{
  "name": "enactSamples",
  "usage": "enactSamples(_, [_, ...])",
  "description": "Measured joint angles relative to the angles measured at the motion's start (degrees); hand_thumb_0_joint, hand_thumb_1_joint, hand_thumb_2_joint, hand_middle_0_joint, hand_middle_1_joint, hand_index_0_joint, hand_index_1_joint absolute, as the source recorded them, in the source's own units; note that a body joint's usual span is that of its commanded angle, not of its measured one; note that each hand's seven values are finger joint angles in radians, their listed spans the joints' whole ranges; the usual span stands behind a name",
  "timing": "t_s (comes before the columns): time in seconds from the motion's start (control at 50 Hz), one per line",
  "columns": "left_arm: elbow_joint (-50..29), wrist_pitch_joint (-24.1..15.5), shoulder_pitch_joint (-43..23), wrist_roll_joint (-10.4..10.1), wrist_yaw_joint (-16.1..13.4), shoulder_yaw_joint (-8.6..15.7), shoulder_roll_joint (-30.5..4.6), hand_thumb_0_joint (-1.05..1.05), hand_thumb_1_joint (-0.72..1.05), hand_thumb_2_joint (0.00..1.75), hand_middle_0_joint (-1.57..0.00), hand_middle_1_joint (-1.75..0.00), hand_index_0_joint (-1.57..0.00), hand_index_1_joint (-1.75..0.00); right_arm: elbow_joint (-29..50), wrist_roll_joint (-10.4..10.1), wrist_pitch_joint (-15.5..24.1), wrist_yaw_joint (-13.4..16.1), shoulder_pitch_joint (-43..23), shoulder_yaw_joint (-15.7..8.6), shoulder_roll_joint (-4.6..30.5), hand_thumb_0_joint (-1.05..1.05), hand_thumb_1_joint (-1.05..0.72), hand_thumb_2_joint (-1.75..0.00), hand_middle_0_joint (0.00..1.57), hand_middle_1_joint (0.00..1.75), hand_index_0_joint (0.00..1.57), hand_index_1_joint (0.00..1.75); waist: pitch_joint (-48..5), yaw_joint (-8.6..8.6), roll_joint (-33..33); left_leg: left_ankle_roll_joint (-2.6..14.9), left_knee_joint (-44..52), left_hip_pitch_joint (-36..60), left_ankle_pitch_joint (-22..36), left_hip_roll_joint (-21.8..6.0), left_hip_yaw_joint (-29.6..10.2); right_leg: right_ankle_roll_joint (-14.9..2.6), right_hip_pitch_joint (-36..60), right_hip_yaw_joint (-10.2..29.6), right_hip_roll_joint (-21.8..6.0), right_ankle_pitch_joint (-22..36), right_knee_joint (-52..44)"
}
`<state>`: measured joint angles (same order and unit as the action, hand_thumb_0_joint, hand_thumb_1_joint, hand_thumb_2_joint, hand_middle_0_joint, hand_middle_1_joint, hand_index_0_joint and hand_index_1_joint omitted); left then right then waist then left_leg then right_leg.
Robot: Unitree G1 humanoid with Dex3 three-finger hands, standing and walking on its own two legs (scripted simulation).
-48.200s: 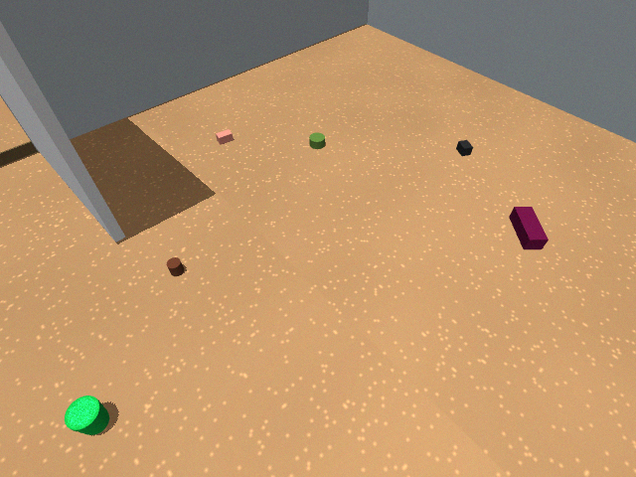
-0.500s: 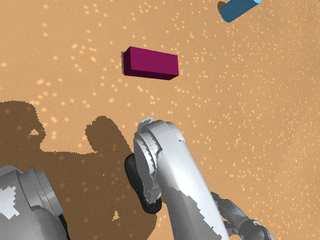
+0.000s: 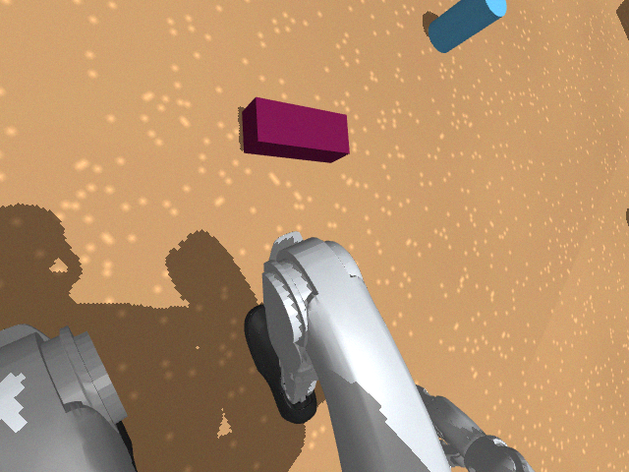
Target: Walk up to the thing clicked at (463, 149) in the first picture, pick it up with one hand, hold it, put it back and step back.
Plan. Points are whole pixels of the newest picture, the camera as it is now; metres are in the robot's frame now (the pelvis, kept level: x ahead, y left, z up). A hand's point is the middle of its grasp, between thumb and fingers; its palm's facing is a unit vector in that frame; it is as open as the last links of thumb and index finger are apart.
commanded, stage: open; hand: left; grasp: from above
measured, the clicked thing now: out of the picture +0.46 +0.33 -0.28
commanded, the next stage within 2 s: withdraw in 0.28 s
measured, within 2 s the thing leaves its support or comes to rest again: neither
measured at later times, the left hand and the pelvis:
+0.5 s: hand out of the picture +0.46 +0.33 -0.24, palm faces -0.45 -0.11 -0.88, open 12.5 cm; pelvis +0.00 +0.00 +0.00, yaw +0 degrees
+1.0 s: hand out of the picture +0.45 +0.35 -0.08, palm faces -0.50 -0.14 -0.85, open 13.2 cm; pelvis -0.01 -0.01 +0.05, yaw +6 degrees
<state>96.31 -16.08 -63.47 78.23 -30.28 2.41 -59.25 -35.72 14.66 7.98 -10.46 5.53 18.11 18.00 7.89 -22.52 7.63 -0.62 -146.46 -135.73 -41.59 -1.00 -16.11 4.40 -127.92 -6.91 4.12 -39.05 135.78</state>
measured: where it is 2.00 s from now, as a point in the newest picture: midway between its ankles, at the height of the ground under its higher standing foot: (211, 430)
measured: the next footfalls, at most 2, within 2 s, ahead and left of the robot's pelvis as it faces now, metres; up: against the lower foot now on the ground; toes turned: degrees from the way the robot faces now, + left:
none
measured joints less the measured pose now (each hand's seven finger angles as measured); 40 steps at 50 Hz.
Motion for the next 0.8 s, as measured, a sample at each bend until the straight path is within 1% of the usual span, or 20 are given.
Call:
enactSamples(0.1, [0.13, 0.48, 0.17, -0.40, 0.20, 0.26, 0.08, 0.00, -0.02, 0.57, -0.45, -0.67, -0.48, -0.64, 0.17, -0.13, 0.04, -0.09, 0.09, 0.06, 0.08, 0.00, -0.90, -0.90, 0.20, 0.30, 0.20, 0.30, -0.07, -0.10, -0.10, -0.07, 0.11, -0.04, 0.17, 0.04, -0.04, 0.00, -0.05, -0.05, -0.04, 0.16, -0.08])
enactSamples(0.22, [0.59, 0.49, 0.56, -0.67, 1.05, 1.30, -0.54, 0.00, -0.10, 0.63, -0.39, -0.73, -0.42, -0.70, 0.66, -0.19, 0.13, -0.06, 0.05, 0.09, 0.54, 0.00, -0.90, -0.90, 0.20, 0.30, 0.20, 0.30, 0.59, -0.27, -0.20, -0.04, 0.17, -0.10, 0.64, 0.13, 0.03, 0.10, -0.07, 0.01, -0.09, 0.44, -0.07])
enactSamples(0.28, [-0.01, 0.08, 0.65, -0.98, 1.59, 1.09, -0.71, 0.00, -0.13, 0.66, -0.36, -0.76, -0.39, -0.73, 0.74, -0.35, 0.14, 0.12, 0.21, 0.06, 0.80, 0.00, -0.90, -0.90, 0.20, 0.30, 0.20, 0.30, 0.94, -0.01, -0.13, -0.03, 0.14, -0.18, 0.76, 0.09, 0.05, 0.12, -0.20, 0.03, -0.04, 0.57, -0.04])
enactSamples(0.44, [-0.96, -1.10, 0.90, -0.55, 1.52, 1.09, -1.00, 0.00, -0.21, 0.73, -0.30, -0.82, -0.32, -0.80, 0.25, -0.20, -0.30, 0.35, 0.19, 0.18, 0.78, 0.00, -0.90, -0.90, 0.20, 0.30, 0.20, 0.30, 0.92, 0.23, 0.32, -0.38, -0.01, 0.17, 0.43, 0.10, -0.23, 0.19, -0.04, -0.13, -0.03, 0.46, 0.12])
enactSamples(0.48, [-2.10, -1.11, 1.19, -0.17, 1.59, 1.18, -0.82, 0.00, -0.23, 0.75, -0.29, -0.83, -0.31, -0.80, 0.32, -0.26, -0.40, 0.40, 0.37, 0.08, 0.69, 0.00, -0.90, -0.90, 0.20, 0.30, 0.20, 0.30, 0.72, 0.37, 0.35, -0.51, 0.03, 0.29, 0.36, 0.13, -0.29, 0.10, 0.00, -0.18, -0.08, 0.44, 0.13])
enactSamples(0.52, [-3.78, -1.00, 1.64, 0.15, 1.22, 1.89, -0.43, 0.00, -0.24, 0.76, -0.28, -0.83, -0.30, -0.81, 0.39, -0.24, -0.49, 0.33, 0.73, -0.13, 0.62, 0.00, -0.90, -0.90, 0.20, 0.30, 0.20, 0.30, 0.21, 0.60, 0.20, -0.72, 0.17, 0.31, 0.34, 0.20, -0.30, -0.26, -0.07, -0.24, -0.21, 0.43, 0.13])
enactSamples(0.6, [-6.69, 0.72, 1.87, -0.28, 0.54, 2.43, 0.91, 0.00, -0.27, 0.78, -0.28, -0.83, -0.29, -0.81, 0.21, -0.54, -0.09, -0.31, 1.57, -1.33, 0.49, 0.00, -0.90, -0.89, 0.20, 0.29, 0.20, 0.30, -1.56, 1.27, -0.69, -0.91, 0.51, 0.05, 0.33, 0.19, -0.12, -0.40, -0.56, -0.13, -0.35, 0.38, 0.08])
enactSamples(0.66, [-10.56, 3.43, 2.57, -1.70, 0.15, 3.95, 2.91, 0.00, -0.29, 0.80, -0.27, -0.83, -0.28, -0.82, -0.05, -1.15, -0.07, -0.96, 2.58, -3.17, 0.21, 0.00, -0.90, -0.89, 0.20, 0.29, 0.20, 0.30, -3.72, 2.21, -2.26, -0.94, 1.15, -0.48, 0.40, 0.12, 0.37, -0.58, -1.27, 0.19, -0.52, 0.34, -0.20])
enactSamples(0.7, [-13.02, 6.04, 2.97, -3.56, 0.48, 4.23, 4.64, 0.00, -0.30, 0.81, -0.26, -0.83, -0.27, -0.82, -0.28, -1.95, -0.43, -1.51, 3.33, -4.53, -0.02, 0.01, -0.90, -0.89, 0.20, 0.29, 0.20, 0.30, -5.74, 3.00, -3.64, -0.89, 1.90, -0.87, 0.47, 0.01, 1.02, -0.86, -1.87, 0.62, -0.70, 0.26, -0.52])
enactSamples(0.76, [-15.61, 10.41, 2.74, -7.01, 2.78, 3.12, 7.21, 0.00, -0.32, 0.83, -0.25, -0.84, -0.26, -0.83, -0.94, -3.57, -1.53, -2.11, 3.86, -6.40, -0.39, 0.01, -0.90, -0.89, 0.20, 0.29, 0.20, 0.30, -8.80, 4.38, -5.91, -0.60, 3.51, -1.04, 0.62, -0.22, 2.32, -0.73, -2.35, 1.53, -0.98, 0.06, -1.40])
enactSamples(0.8, [-16.02, 13.20, 1.82, -9.62, 5.56, 1.76, 8.49, 0.00, -0.33, 0.84, -0.24, -0.85, -0.24, -0.84, -1.31, -4.70, -2.55, -2.17, 3.62, -7.56, -0.73, 0.01, -0.90, -0.89, 0.20, 0.29, 0.20, 0.30, -9.99, 5.18, -7.14, -0.32, 4.81, -0.38, 0.78, -0.44, 3.30, -0.31, -1.93, 2.27, -1.13, -0.01, -2.21])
